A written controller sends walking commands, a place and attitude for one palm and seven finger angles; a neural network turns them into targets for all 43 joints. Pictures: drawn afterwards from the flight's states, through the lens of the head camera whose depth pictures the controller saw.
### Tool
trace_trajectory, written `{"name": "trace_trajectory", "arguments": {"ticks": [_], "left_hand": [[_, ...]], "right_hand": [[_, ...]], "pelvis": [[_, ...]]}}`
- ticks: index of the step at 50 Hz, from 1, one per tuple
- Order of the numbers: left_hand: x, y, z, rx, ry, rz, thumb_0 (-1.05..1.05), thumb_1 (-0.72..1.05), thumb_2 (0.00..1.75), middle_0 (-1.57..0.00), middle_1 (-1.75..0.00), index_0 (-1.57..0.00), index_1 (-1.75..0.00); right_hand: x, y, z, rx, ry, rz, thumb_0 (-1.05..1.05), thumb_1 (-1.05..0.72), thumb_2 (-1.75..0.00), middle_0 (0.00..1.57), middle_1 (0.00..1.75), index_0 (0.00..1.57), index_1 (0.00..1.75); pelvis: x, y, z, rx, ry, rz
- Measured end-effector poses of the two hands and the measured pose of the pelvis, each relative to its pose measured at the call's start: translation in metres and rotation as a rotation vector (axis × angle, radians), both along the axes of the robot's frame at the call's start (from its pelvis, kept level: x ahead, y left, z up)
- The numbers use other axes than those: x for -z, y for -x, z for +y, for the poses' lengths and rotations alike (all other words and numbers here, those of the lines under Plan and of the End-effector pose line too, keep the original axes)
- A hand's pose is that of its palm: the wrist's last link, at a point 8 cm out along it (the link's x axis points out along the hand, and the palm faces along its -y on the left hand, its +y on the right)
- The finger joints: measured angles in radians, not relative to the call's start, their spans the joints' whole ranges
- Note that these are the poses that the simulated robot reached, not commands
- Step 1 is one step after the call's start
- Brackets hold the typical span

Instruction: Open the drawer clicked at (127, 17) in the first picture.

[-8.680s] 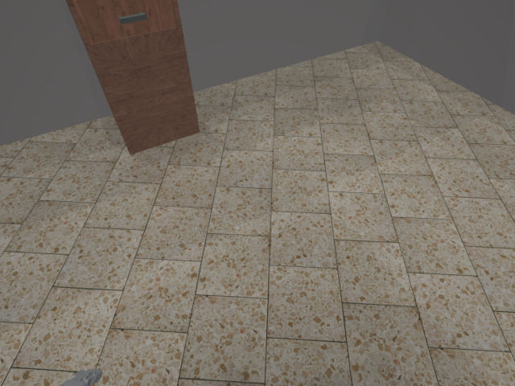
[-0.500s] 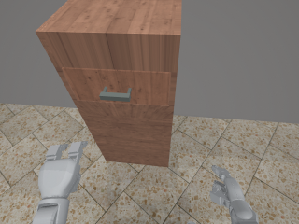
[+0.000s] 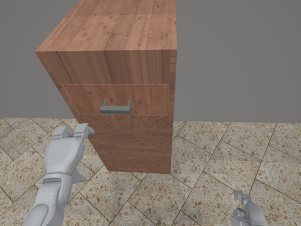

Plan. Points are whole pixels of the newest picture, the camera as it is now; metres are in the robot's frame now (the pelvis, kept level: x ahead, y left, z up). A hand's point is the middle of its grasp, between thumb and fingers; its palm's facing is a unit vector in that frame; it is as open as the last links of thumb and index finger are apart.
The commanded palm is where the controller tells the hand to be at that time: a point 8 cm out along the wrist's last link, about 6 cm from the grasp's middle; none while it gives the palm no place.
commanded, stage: raise the hand with hooked fingers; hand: left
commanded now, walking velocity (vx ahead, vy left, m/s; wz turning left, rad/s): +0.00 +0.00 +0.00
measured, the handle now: (116, 106) +0.52 +0.20 -0.03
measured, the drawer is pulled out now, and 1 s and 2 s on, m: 0.00 0.00 0.00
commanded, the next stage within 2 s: move the hooked fingers above the handle in 0.76 s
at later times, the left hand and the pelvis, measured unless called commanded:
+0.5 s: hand (68, 133) +0.31 +0.25 +0.10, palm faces +0.04 -0.07 -1.00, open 13.9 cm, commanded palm +0.28 +0.25 +0.14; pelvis +0.00 +0.00 +0.01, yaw +1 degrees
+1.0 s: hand (73, 137) +0.30 +0.24 +0.08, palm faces +0.03 -0.06 -1.00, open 13.9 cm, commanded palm +0.29 +0.24 +0.13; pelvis -0.01 +0.00 +0.01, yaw +1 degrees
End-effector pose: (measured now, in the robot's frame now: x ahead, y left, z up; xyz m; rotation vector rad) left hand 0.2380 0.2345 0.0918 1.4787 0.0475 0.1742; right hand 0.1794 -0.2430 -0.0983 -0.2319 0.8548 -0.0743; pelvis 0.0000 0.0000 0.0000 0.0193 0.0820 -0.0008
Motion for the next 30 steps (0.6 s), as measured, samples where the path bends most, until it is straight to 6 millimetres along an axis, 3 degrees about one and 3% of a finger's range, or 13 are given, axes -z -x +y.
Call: {"name": "trace_trajectory", "arguments": {"ticks": [7,13,22,30], "left_hand": [[-0.024,-0.014,0.001,0.008,-0.009,0.002,0.00,-0.38,0.35,-0.32,-1.13,-0.31,-1.13],[-0.038,-0.024,0.008,0.011,-0.021,0.020,0.00,-0.46,0.32,-0.32,-1.18,-0.31,-1.17],[-0.060,-0.042,0.015,0.048,-0.032,0.022,0.00,-0.49,0.30,-0.32,-1.20,-0.32,-1.20],[-0.048,-0.039,0.010,0.094,-0.005,0.062,0.00,-0.49,0.30,-0.32,-1.20,-0.31,-1.20]], "right_hand": [[-0.017,-0.028,0.027,-0.056,-0.052,-0.069,0.02,-0.91,-0.90,0.19,0.30,0.20,0.30],[-0.019,-0.032,0.042,-0.098,-0.072,-0.062,0.01,-0.91,-0.90,0.20,0.30,0.20,0.30],[-0.009,-0.010,0.037,-0.074,-0.067,0.011,0.01,-0.91,-0.90,0.20,0.30,0.21,0.30],[-0.003,0.018,0.017,-0.023,-0.038,0.077,0.02,-0.91,-0.90,0.20,0.30,0.20,0.30]], "pelvis": [[-0.007,-0.002,0.000,-0.004,0.002,-0.033],[-0.010,-0.001,-0.001,-0.015,0.006,-0.050],[-0.014,0.000,0.001,-0.020,0.008,-0.055],[-0.015,0.004,0.003,-0.007,0.006,-0.043]]}}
